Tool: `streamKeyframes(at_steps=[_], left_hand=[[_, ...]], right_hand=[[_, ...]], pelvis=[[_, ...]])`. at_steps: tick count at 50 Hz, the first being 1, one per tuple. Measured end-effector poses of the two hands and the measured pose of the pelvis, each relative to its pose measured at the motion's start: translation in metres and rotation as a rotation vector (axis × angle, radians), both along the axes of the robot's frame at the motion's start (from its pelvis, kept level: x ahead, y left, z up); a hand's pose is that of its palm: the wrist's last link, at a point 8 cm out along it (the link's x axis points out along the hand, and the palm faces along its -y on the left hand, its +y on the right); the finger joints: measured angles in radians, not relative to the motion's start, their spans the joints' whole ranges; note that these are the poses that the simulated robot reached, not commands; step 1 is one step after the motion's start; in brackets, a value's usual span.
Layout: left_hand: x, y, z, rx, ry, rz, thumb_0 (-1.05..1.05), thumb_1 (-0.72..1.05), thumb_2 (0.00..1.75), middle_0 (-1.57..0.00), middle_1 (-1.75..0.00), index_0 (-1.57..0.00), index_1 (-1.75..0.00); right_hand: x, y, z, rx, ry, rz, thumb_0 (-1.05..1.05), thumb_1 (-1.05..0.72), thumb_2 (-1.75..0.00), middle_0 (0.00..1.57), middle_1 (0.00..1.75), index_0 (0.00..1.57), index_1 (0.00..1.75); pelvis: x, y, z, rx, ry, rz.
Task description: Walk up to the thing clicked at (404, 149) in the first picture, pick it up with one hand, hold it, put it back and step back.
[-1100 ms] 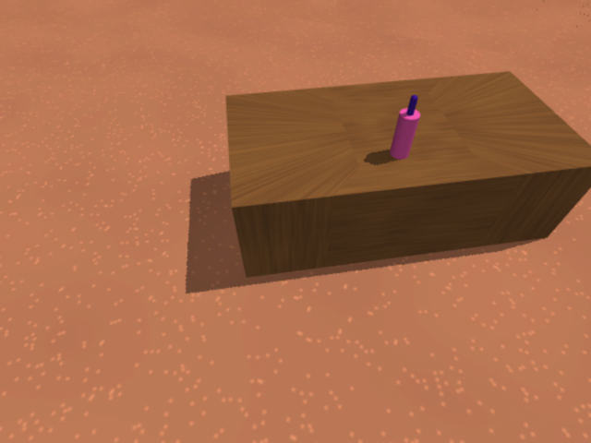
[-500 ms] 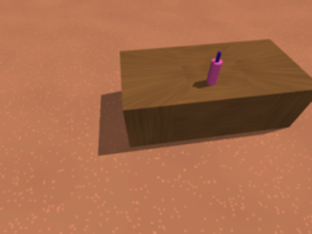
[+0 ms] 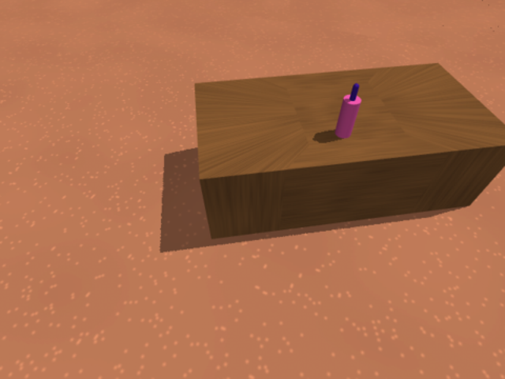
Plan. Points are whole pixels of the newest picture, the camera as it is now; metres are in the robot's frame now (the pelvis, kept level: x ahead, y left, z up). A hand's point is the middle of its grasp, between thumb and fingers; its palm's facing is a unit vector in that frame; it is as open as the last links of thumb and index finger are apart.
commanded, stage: stand
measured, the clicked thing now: (349, 110) +1.08 -0.36 -0.25
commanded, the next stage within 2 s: walk up in 0.02 s
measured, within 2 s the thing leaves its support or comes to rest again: neither
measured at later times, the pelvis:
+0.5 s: pelvis +0.11 -0.04 -0.03, yaw -10 degrees
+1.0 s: pelvis +0.31 +0.01 -0.02, yaw -18 degrees
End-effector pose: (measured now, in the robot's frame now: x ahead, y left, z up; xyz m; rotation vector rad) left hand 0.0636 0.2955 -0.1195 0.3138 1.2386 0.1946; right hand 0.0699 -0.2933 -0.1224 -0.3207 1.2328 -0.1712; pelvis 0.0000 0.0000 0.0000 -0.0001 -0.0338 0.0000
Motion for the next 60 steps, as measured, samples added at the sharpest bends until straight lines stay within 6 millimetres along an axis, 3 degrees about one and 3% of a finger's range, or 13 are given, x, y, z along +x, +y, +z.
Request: streamKeyframes(at_steps=[7, 11, 15, 21, 25, 31, 37, 41, 45, 52, 56, 60], left_hand=[[0.003, 0.01, -0.001, 0.003, -0.005, -0.044, 0.0, 0.9, 0.9, -0.2, -0.3, -0.2, -0.3], [0.017, 0.021, -0.007, 0.029, 0.036, -0.082, 0.0, 0.9, 0.9, -0.2, -0.3, -0.2, -0.3], [0.056, 0.014, -0.001, 0.045, 0.043, -0.147, 0.01, 0.9, 0.9, -0.2, -0.3, -0.2, -0.3], [0.14, -0.013, 0.006, 0.063, -0.073, -0.24, 0.01, 0.9, 0.9, -0.2, -0.3, -0.2, -0.3], [0.176, -0.027, 0.013, 0.067, -0.151, -0.238, 0.0, 0.9, 0.9, -0.2, -0.3, -0.2, -0.3], [0.209, -0.031, 0.024, 0.059, -0.147, -0.256, 0.0, 0.9, 0.9, -0.2, -0.3, -0.21, -0.3], [0.253, -0.008, 0.014, 0.06, -0.113, -0.282, 0.0, 0.9, 0.9, -0.21, -0.31, -0.21, -0.3], [0.299, 0.017, -0.007, 0.073, -0.086, -0.312, 0.0, 0.9, 0.9, -0.21, -0.31, -0.21, -0.3], [0.351, 0.022, -0.012, 0.081, -0.068, -0.349, 0.01, 0.9, 0.9, -0.2, -0.3, -0.2, -0.3], [0.433, 0.003, 0.006, 0.046, -0.115, -0.422, 0.01, 0.9, 0.9, -0.2, -0.3, -0.2, -0.3], [0.473, -0.014, 0.015, 0.054, -0.145, -0.454, 0.01, 0.9, 0.9, -0.2, -0.3, -0.2, -0.3], [0.502, -0.021, 0.014, 0.088, -0.211, -0.451, 0.0, 0.9, 0.9, -0.2, -0.3, -0.2, -0.3]], right_hand=[[0.006, -0.013, 0.002, -0.006, -0.085, -0.031, 0.01, -0.91, -0.9, 0.21, 0.3, 0.21, 0.3], [0.003, -0.025, 0.0, -0.034, -0.116, -0.08, 0.01, -0.91, -0.9, 0.21, 0.3, 0.21, 0.3], [-0.014, -0.035, 0.002, -0.039, -0.071, -0.138, 0.01, -0.91, -0.9, 0.21, 0.3, 0.21, 0.3], [-0.023, -0.058, -0.017, -0.025, 0.044, -0.194, 0.01, -0.91, -0.9, 0.21, 0.3, 0.21, 0.3], [0.005, -0.063, -0.021, -0.01, 0.057, -0.205, 0.01, -0.91, -0.9, 0.2, 0.3, 0.2, 0.29], [0.075, -0.061, -0.009, 0.008, -0.062, -0.18, 0.01, -0.91, -0.9, 0.2, 0.3, 0.2, 0.29], [0.137, -0.051, -0.001, -0.011, -0.115, -0.171, 0.01, -0.91, -0.9, 0.2, 0.3, 0.2, 0.29], [0.173, -0.041, 0.001, -0.059, -0.156, -0.19, 0.01, -0.91, -0.9, 0.21, 0.3, 0.21, 0.3], [0.185, -0.025, 0.005, -0.071, -0.167, -0.252, 0.01, -0.91, -0.9, 0.21, 0.3, 0.21, 0.3], [0.188, -0.004, 0.01, -0.038, -0.06, -0.307, 0.01, -0.91, -0.9, 0.21, 0.3, 0.21, 0.3], [0.195, -0.006, -0.002, -0.011, -0.019, -0.331, 0.01, -0.91, -0.9, 0.21, 0.3, 0.21, 0.3], [0.219, -0.015, -0.025, 0.008, -0.003, -0.338, 0.01, -0.91, -0.9, 0.21, 0.3, 0.21, 0.3]], pelvis=[[0.01, 0.004, -0.008, 0.002, 0.014, -0.054], [0.025, 0.005, -0.018, 0.017, 0.018, -0.093], [0.046, -0.004, -0.015, 0.022, 0.012, -0.123], [0.085, -0.027, -0.026, -0.004, -0.013, -0.148], [0.111, -0.036, -0.025, -0.012, -0.027, -0.171], [0.153, -0.032, -0.015, -0.021, -0.025, -0.212], [0.205, -0.016, -0.021, -0.035, -0.013, -0.236], [0.247, 0.002, -0.035, -0.014, -0.009, -0.254], [0.277, 0.012, -0.034, -0.008, -0.011, -0.285], [0.326, 0.012, -0.018, 0.0, -0.003, -0.313], [0.354, 0.006, -0.02, 0.002, -0.003, -0.323], [0.38, -0.005, -0.035, -0.014, -0.014, -0.331]])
